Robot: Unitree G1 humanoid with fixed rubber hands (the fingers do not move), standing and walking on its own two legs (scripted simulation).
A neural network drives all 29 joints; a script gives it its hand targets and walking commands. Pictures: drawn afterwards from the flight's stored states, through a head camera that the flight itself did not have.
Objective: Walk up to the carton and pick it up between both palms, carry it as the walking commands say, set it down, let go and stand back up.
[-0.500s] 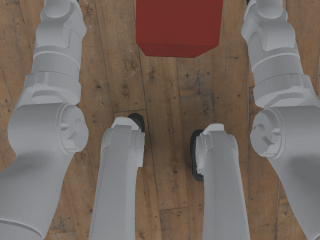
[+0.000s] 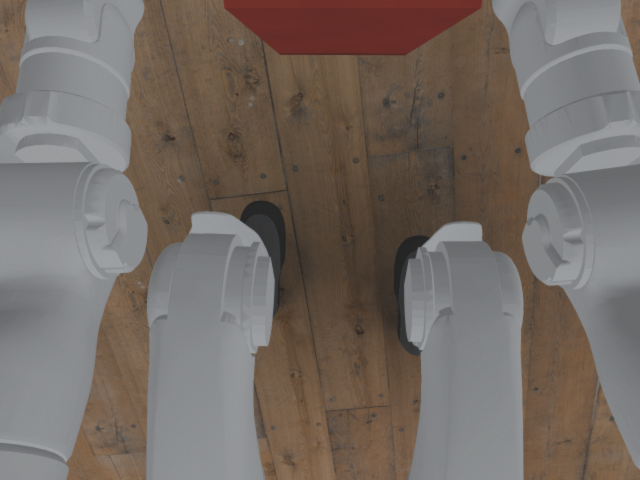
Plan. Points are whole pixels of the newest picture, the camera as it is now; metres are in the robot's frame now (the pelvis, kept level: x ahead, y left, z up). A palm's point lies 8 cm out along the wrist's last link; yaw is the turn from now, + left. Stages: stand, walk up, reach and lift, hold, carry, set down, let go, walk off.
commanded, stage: reach and lift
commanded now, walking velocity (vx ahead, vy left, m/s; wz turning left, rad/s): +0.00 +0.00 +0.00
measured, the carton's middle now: out of the picture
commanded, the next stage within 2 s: none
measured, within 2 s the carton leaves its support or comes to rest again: leaves its support in 1.50 s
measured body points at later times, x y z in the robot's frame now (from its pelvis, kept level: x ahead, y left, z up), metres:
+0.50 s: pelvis +0.00 +0.00 +0.00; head +0.38 +0.03 +0.23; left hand +0.56 +0.21 -0.18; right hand +0.59 -0.10 -0.18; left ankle +0.13 +0.13 -0.34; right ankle +0.09 -0.13 -0.34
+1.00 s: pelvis +0.01 -0.01 -0.01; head +0.38 +0.02 +0.23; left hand +0.56 +0.19 -0.18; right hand +0.59 -0.08 -0.18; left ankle +0.13 +0.14 -0.34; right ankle +0.09 -0.13 -0.34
